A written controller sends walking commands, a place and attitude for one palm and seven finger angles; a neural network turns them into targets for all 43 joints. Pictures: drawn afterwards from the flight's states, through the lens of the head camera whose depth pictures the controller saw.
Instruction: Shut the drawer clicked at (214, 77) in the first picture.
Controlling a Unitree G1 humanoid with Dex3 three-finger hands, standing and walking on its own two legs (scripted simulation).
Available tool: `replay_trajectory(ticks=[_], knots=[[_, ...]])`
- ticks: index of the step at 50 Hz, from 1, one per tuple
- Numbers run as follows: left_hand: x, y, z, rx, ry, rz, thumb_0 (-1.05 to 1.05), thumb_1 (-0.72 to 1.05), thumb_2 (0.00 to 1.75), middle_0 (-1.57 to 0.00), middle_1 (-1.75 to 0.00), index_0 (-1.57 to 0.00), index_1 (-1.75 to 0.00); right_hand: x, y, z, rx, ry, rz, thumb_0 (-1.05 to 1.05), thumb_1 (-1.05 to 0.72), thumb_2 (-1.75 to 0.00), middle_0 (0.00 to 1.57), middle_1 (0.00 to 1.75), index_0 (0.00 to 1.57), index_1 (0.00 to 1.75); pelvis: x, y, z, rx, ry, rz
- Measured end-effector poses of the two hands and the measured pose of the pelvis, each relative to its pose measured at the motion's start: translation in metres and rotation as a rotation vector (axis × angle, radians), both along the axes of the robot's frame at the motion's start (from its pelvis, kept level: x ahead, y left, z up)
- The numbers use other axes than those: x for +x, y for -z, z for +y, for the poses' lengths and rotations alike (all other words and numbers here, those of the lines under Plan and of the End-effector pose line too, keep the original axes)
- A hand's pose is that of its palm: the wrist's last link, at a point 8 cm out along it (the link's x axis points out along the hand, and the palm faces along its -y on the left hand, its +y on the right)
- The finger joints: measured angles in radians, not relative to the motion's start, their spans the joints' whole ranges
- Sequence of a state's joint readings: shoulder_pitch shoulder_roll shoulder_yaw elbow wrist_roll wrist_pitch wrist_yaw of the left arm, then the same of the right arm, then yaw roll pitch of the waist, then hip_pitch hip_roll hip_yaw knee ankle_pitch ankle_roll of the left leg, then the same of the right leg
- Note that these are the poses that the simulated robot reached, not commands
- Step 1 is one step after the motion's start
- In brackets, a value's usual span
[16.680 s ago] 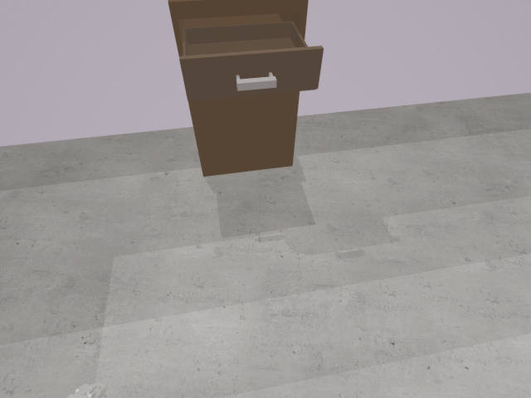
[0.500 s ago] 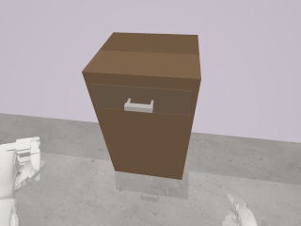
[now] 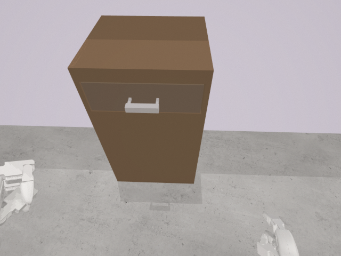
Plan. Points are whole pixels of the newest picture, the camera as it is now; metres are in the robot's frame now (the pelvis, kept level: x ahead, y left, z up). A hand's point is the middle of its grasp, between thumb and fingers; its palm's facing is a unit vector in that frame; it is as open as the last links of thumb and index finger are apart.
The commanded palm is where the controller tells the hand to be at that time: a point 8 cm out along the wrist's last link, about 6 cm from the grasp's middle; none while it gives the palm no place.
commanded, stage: step back with the hand held close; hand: left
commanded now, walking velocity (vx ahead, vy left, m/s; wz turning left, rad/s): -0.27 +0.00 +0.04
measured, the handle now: (142, 104) +0.63 +0.14 -0.05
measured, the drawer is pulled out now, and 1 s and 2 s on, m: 0.00 0.00 0.00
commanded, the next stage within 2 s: stop stepping back and stand still in 1.38 s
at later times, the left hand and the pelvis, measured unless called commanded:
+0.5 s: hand out of the picture +0.12 +0.25 +0.16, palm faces +0.42 -0.75 -0.51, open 3.2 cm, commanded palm +0.06 +0.28 +0.18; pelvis -0.06 +0.00 -0.02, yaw +3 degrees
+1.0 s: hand out of the picture +0.04 +0.23 +0.16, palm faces +0.47 -0.73 -0.50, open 3.2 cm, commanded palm -0.03 +0.27 +0.18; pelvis -0.12 -0.03 -0.02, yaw +7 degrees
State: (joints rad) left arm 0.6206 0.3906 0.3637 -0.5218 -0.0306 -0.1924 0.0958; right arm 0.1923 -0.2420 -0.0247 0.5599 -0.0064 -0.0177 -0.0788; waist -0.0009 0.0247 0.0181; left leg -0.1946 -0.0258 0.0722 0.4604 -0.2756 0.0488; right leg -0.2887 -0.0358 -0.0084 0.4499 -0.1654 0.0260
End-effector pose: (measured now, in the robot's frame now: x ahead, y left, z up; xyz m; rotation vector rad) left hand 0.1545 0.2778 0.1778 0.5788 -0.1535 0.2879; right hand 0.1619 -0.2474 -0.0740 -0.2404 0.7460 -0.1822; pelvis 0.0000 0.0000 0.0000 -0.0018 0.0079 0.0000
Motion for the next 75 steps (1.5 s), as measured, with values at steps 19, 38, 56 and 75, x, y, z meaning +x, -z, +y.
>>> replay_trajectory(ticks=[19,38,56,75], knots=[[-0.060,0.008,0.007,-0.001,-0.025,-0.106,0.01,0.89,0.90,-1.40,-1.60,-1.41,-1.60,-0.056,0.002,0.013,-0.021,-0.031,-0.021,0.01,-0.90,-0.90,0.20,0.30,0.21,0.30,-0.054,0.011,0.003,-0.016,-0.029,-0.007],[-0.102,-0.003,-0.007,0.072,0.024,-0.171,0.01,0.89,0.90,-1.40,-1.60,-1.41,-1.60,-0.081,0.003,0.002,-0.028,-0.054,-0.055,0.01,-0.90,-0.90,0.20,0.30,0.21,0.30,-0.096,0.018,-0.008,-0.015,-0.045,0.000],[-0.183,0.000,-0.006,0.026,-0.058,-0.217,0.01,0.89,0.90,-1.40,-1.60,-1.41,-1.60,-0.125,0.008,0.002,-0.051,-0.125,0.001,0.02,-0.90,-0.90,0.20,0.30,0.20,0.30,-0.150,0.020,-0.018,-0.012,-0.138,0.002],[-0.215,-0.008,-0.042,-0.021,0.129,-0.175,0.01,0.89,0.90,-1.40,-1.60,-1.41,-1.60,-0.247,0.000,-0.010,0.005,0.002,0.001,0.01,-0.90,-0.90,0.20,0.31,0.21,0.30,-0.236,0.004,-0.031,-0.016,0.059,0.045]])
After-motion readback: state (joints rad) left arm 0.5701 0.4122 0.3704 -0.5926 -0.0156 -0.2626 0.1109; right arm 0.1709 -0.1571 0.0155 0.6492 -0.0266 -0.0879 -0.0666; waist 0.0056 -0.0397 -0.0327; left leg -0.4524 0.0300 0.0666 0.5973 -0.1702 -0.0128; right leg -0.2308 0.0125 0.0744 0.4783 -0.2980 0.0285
